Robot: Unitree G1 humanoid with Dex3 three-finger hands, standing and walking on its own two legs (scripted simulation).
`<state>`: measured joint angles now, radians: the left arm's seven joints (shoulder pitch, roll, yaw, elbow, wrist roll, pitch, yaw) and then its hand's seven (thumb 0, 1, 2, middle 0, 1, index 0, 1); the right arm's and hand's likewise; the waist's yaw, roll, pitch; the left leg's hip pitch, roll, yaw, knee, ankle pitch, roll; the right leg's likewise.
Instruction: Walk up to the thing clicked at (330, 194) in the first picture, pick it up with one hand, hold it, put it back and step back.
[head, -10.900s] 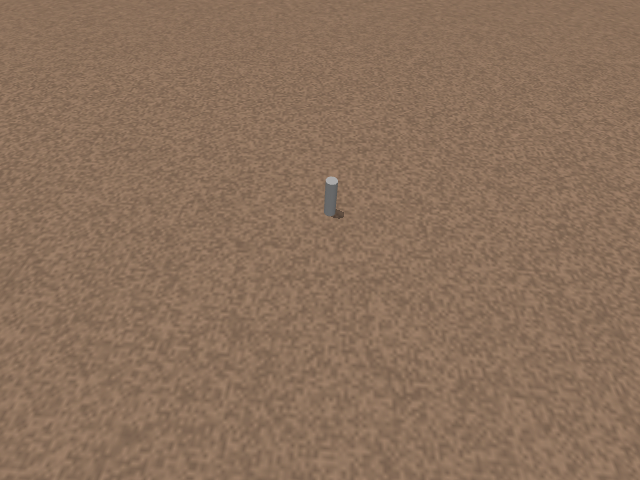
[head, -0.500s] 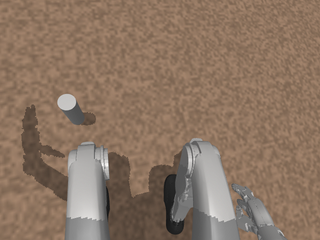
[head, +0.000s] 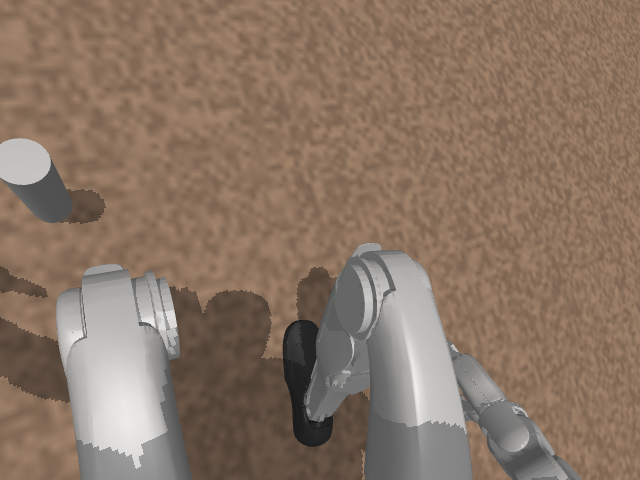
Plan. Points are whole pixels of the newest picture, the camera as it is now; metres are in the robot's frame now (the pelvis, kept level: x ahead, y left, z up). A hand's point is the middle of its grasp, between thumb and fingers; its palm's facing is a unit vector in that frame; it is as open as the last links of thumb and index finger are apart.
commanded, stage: close in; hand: left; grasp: from the side
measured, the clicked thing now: (39, 187) +0.44 +0.27 -0.22
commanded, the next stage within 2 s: rest palm in 0.74 s
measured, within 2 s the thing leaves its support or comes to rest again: leaves its support in 2.00 s
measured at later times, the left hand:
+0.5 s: hand (14, 207) +0.40 +0.28 -0.18, palm faces +0.17 -0.99 +0.04, open 17.7 cm
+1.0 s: hand (47, 205) +0.42 +0.25 -0.20, palm faces +0.21 -0.98 +0.03, open 16.7 cm
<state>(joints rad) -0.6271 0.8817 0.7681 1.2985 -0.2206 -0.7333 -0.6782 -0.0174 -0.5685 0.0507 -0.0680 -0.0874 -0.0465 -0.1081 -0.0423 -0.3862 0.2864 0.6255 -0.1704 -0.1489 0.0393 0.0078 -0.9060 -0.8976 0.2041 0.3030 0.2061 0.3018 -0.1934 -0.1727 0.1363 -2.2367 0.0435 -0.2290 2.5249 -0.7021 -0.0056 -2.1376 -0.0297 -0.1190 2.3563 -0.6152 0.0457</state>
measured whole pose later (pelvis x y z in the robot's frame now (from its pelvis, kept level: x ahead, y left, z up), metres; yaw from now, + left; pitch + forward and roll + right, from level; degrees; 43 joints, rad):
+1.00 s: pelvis -0.01 +0.02 -0.03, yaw -5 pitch +10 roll -18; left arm -0.61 0.79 0.49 1.47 -0.11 -1.13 -0.11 -0.02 -0.41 0.15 -0.09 -0.10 -0.09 -0.11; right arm -0.16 -0.38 0.51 0.56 -0.36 -0.02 0.14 0.00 -0.91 -0.90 0.21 0.30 0.21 0.30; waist -0.25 -0.27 0.30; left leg -2.21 0.03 -0.38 2.68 -0.70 0.01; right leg -2.04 0.02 -0.22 2.39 -0.56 0.08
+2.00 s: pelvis -0.01 +0.02 -0.02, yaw -6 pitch +12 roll -19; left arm -0.65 0.83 0.49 1.38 -0.07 -1.06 -0.04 0.01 0.05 1.04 -0.88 -1.05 -0.90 -1.06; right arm -0.16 -0.37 0.51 0.56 -0.36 0.03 0.14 0.00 -0.89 -0.89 0.20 0.30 0.21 0.30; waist -0.25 -0.28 0.32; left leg -2.21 0.03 -0.39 2.66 -0.72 0.00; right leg -2.04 0.03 -0.23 2.36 -0.57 0.08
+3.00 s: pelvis +0.01 -0.01 +0.03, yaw +4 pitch +29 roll -7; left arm -0.60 0.47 0.43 0.89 -0.14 -0.60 -0.24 0.01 0.01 1.09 -0.92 -1.03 -0.93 -1.05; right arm 0.08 -0.30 0.09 0.65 -0.09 0.05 0.08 0.01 -0.89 -0.89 0.20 0.30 0.20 0.30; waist -0.13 -0.02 -0.06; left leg -2.22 0.04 -0.15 2.39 -0.70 -0.01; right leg -2.16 -0.05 -0.06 2.30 -0.65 0.03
